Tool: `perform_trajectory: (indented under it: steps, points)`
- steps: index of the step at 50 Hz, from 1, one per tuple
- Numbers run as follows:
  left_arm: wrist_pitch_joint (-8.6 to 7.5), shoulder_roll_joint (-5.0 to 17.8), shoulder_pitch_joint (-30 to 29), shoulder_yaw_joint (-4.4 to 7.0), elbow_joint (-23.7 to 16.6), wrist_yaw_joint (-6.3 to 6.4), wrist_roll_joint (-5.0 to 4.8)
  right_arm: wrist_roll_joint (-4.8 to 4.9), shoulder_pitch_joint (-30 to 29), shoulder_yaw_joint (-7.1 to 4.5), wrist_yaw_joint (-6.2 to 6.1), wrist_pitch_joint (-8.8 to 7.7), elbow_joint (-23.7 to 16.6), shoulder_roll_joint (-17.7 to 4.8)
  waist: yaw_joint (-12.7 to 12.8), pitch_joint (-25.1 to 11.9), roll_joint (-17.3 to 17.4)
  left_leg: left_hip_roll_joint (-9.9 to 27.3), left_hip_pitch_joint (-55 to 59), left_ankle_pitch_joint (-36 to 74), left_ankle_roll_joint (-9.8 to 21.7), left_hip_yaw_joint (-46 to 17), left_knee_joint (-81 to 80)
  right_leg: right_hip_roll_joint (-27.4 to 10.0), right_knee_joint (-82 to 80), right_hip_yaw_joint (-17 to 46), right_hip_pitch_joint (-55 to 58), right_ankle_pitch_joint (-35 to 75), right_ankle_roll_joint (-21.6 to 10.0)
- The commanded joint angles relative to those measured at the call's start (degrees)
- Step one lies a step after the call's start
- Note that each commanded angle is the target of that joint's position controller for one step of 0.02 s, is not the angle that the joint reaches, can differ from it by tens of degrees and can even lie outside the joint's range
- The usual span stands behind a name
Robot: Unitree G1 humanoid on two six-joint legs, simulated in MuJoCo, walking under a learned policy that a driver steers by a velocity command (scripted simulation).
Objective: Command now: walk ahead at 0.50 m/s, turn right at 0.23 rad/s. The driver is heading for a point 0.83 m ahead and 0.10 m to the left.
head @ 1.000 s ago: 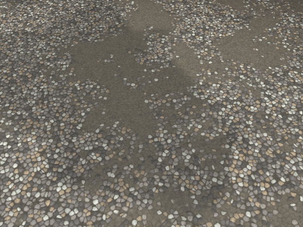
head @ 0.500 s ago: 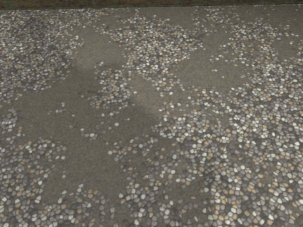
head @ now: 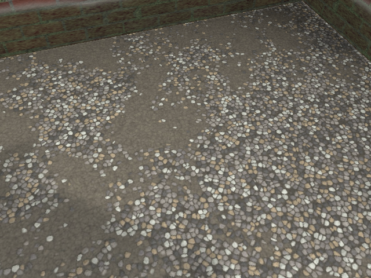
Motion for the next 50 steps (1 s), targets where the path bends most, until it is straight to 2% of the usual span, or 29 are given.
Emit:
perform_trajectory:
  steps: [1, 3, 5, 6, 7, 8, 9, 10, 11, 12, 14, 17, 20, 23, 27, 30, 32, 33, 34, 35, 36, 37, 38, 39, 40, 41, 43, 46, 50]
  points:
    - [-1.01, 1.1, -6.2, -0.83, -5.1, -0.34, 0.04, 0.19, -0.2, -1.57, -0.08, -0.71, -2.2, -8.5, 1.0, 2.0, 8.6, 14.1, -2.5, 23.6, 6.9, -5.9, -4.7, 0.3, -8.3, -4.8, 4.3, 1.6, -0.4]
    - [-1.18, 1.9, -7.2, -0.82, -5.6, 0.13, 0.19, 0.23, 1.6, -1.65, -0.22, -0.11, -0.9, -9.3, 1.1, 2.4, 8.7, 15.6, 0.5, 27.3, 6.8, -6.3, -2.8, 0.7, -11.4, -5.9, 5.9, -1.2, -1.8]
    - [-1.64, 2.7, -3.8, -0.52, -4.5, 0.76, 0.55, 0.26, 1.9, -1.72, -0.39, 0.61, -0.1, -10.1, 3.1, 0.6, 8.9, 15.7, 2.7, 39.7, 6.2, -5.2, 3.9, 3.1, -15.0, -7.2, 12.1, -4.8, -3.7]
    - [-2.22, 3.2, 2.8, -0.05, -2.2, 1.15, 0.98, 0.59, 1.9, -1.55, -0.46, 1.08, 0.3, -10.0, 6.3, -2.7, 7.4, 14.2, 2.0, 44.2, 5.3, -3.2, 12.2, 4.8, -19.5, -8.0, 20.7, -3.2, -4.8]
    - [-2.82, 5.4, 11.6, 0.92, 1.0, 1.76, 1.77, 0.73, 2.2, -1.01, -0.49, 1.23, -0.1, -8.7, 9.4, -8.3, 5.3, 11.9, -4.4, 38.1, 4.2, -1.6, 23.1, 3.0, -19.7, -5.2, 34.1, -3.2, -6.4]
    - [-3.07, 11.0, 20.3, 2.31, 2.0, 2.69, 2.83, 1.36, 2.3, 0.19, -0.17, 1.07, -3.4, -4.7, 12.0, -16.3, -4.1, 7.7, -19.5, 14.8, 2.2, 0.7, 42.1, -13.3, -21.5, 14.5, 50.1, -9.1, -10.6]
    - [-2.40, 14.3, 20.4, 3.17, 2.1, 3.14, 0.83, 1.14, 5.1, -0.15, -0.17, 1.30, -4.2, -4.2, 9.7, -18.9, -10.8, -0.5, -33.1, -18.3, 1.4, -3.1, 55.7, -23.5, -29.2, 36.2, 53.9, -5.1, -15.9]
    - [-2.09, 11.5, 16.9, 2.80, 2.2, 3.25, -1.16, 0.00, -0.3, -1.54, -0.51, 1.91, -4.2, -8.7, 9.1, -11.6, -3.1, 2.9, -37.5, -14.3, 2.0, -8.8, 58.4, -19.9, -29.0, 29.5, 48.4, -4.7, -14.7]
    - [-2.37, 8.1, 12.7, 1.80, 1.9, 3.17, -1.27, 0.34, -2.6, -1.22, -0.08, 1.56, -5.0, -7.2, 6.9, -5.0, -2.2, 4.7, -37.4, -9.6, 2.3, -9.2, 56.2, -16.9, -30.6, 21.7, 40.6, -1.2, -13.1]
    - [-2.73, 5.6, 10.0, 1.11, 1.9, 2.91, -1.14, 0.50, -2.7, -1.02, 0.16, 1.56, -4.5, -6.1, 4.8, -2.3, -1.0, 6.2, -34.6, -6.6, 2.1, -9.1, 52.4, -13.7, -32.9, 16.3, 34.9, 1.5, -10.9]
    - [-3.43, 3.4, 8.1, 0.44, 2.4, 3.04, -1.33, -0.67, -0.2, -0.86, 0.75, 2.93, -2.8, -4.9, 2.0, -0.7, -2.1, 7.2, -29.2, -3.9, 0.9, -8.6, 49.1, -9.9, -36.0, 9.8, 28.5, 5.0, -8.7]
    - [-4.56, 4.7, 11.2, 0.88, 4.4, 3.08, -1.75, -1.02, -2.9, -1.09, 1.52, 3.89, -3.5, -4.3, 1.5, 0.1, -1.0, 7.3, -31.1, 0.4, -0.3, -7.6, 47.1, -9.0, -38.8, 6.9, 28.0, 8.8, -9.8]
    - [-4.62, 4.7, 14.5, 0.96, 6.1, 3.11, -1.78, -0.95, -10.3, -1.13, 1.60, 4.10, -5.7, -4.4, 2.9, 2.6, -0.5, 8.2, -36.9, 6.2, -1.6, -7.3, 41.6, -8.5, -40.8, 5.2, 30.0, 8.6, -10.1]
    - [-4.59, 4.7, 17.0, 0.86, 7.6, 3.08, -1.71, -0.72, -16.2, -0.70, 1.63, 3.87, -7.4, -3.9, 4.2, 3.4, -0.3, 7.7, -37.9, 10.9, -2.0, -6.5, 34.2, -7.9, -40.7, 3.1, 32.1, 11.4, -9.6]
    - [-4.55, 5.3, 20.9, 0.80, 9.9, 3.40, -1.30, -0.59, -23.2, -0.07, 1.61, 3.53, -9.7, -3.6, 6.2, 4.5, -0.4, 6.0, -37.1, 13.4, -0.8, -4.8, 25.8, -8.6, -39.5, 1.5, 36.7, 16.6, -9.2]
    - [-4.31, 6.0, 22.2, 0.88, 11.4, 3.94, -0.88, -0.60, -25.7, -0.07, 1.49, 3.11, -11.2, -4.3, 6.3, 5.1, -0.6, 4.7, -36.1, 10.2, 1.3, -4.3, 21.6, -10.4, -37.0, 1.6, 41.5, 21.8, -8.8]
    - [-4.24, 6.8, 20.7, 1.00, 11.8, 4.25, -0.69, -0.55, -23.4, -0.32, 1.15, 2.68, -10.8, -4.8, 4.6, 4.0, -1.0, 2.7, -30.6, 6.0, 3.2, -3.3, 19.0, -10.7, -32.6, 0.5, 42.8, 32.3, -7.8]
    - [-4.21, 7.4, 19.8, 1.13, 11.9, 4.33, -0.56, -0.56, -19.4, -0.73, 0.71, 2.44, -9.6, -5.5, 2.8, 1.8, -1.5, 0.7, -24.8, 3.9, 4.2, -2.5, 17.9, -10.3, -27.8, -0.2, 42.8, 40.6, -7.0]
    - [-3.96, 7.8, 18.8, 1.20, 12.1, 4.26, -0.62, -0.78, -11.6, -1.32, 0.18, 1.99, -7.0, -6.3, -0.8, -2.3, -0.5, -1.3, -15.4, 4.7, 5.5, -1.5, 14.6, -8.6, -18.4, -1.7, 41.7, 44.8, -6.0]
    - [-3.98, 6.9, 18.6, 0.82, 11.6, 4.22, -0.95, -1.72, -1.5, -2.29, -0.49, 1.39, -3.9, -8.8, -4.5, -8.5, 1.4, 2.3, -0.5, 5.6, 7.4, -5.3, 13.7, -6.2, -5.6, -3.4, 33.5, 35.9, -5.0]
    - [-4.15, 1.5, 23.3, -0.53, 9.5, 3.65, -2.96, -3.06, 5.8, -4.13, -1.04, 1.16, -3.0, -15.8, -4.0, -17.2, 12.8, 19.7, 18.3, -0.2, 13.7, -29.6, 12.1, 1.4, 16.7, -6.9, 13.9, 8.9, -2.2]
    - [-4.14, 3.9, 23.6, 0.43, 10.2, 3.61, -2.03, -0.92, 4.2, -4.09, -0.33, 1.88, -2.8, -15.1, -2.8, -19.6, 14.5, 25.1, 19.0, 0.0, 16.6, -48.1, 3.0, 7.7, 27.5, -0.8, 4.6, -22.5, -2.4]
    - [-3.88, 5.5, 19.1, 1.09, 9.3, 3.60, -1.16, 0.29, -2.8, -3.56, -0.14, 2.17, -3.7, -13.0, 0.0, -9.7, 8.8, 22.8, 10.4, -4.1, 15.1, -39.5, 2.2, 3.3, 29.8, 2.3, 0.6, -18.4, -3.0]
    - [-4.14, 4.8, 15.9, 0.84, 8.6, 3.19, -1.05, 0.35, -7.5, -2.48, 0.08, 2.02, -4.5, -8.8, 1.1, -3.9, 5.2, 20.7, 2.2, -3.3, 13.9, -32.5, -0.1, 0.9, 26.9, 1.8, 0.8, -14.0, -3.1]
    - [-3.93, 3.4, 14.8, 0.70, 8.5, 2.94, -1.15, 0.21, -9.3, -1.73, 0.14, 1.71, -4.2, -6.4, 2.7, -0.4, 5.0, 17.6, -3.5, -1.0, 11.7, -26.8, -2.5, -1.2, 22.7, 1.1, 2.7, -11.5, -3.1]
    - [-3.18, 2.8, 15.2, 0.59, 8.5, 2.72, -0.38, 0.39, -9.8, -1.23, 0.00, 1.33, -3.4, -5.0, 4.3, 1.1, 6.5, 15.1, -7.4, 2.2, 10.0, -22.6, -3.9, -2.5, 19.7, 0.9, 5.4, -10.2, -2.5]
    - [-1.96, 1.5, 16.2, 0.30, 9.3, 2.06, 0.20, 0.30, -7.7, -1.11, -0.04, 0.35, -2.0, -4.9, 5.1, 0.5, 6.8, 13.4, -9.4, 9.1, 9.9, -18.6, -5.3, -2.6, 18.4, -0.5, 7.8, -8.3, -1.4]
    - [-1.34, 1.3, 10.7, 0.27, 7.6, 1.65, 0.06, 0.64, -4.4, -1.52, 0.00, -0.40, 0.0, -6.6, 4.9, 2.1, 5.9, 12.6, -7.7, 12.8, 10.5, -15.0, -7.5, -4.2, 13.7, -1.9, 2.1, -3.3, 0.2]
    - [-1.39, 0.8, 1.0, -0.12, 4.6, 1.51, -0.27, 0.80, -0.4, -1.13, -0.02, -0.28, 1.8, -6.0, 2.8, 3.8, 5.8, 10.6, -4.2, 18.1, 9.6, -11.5, -7.8, -4.5, 2.2, -3.9, -2.0, 4.0, 1.8]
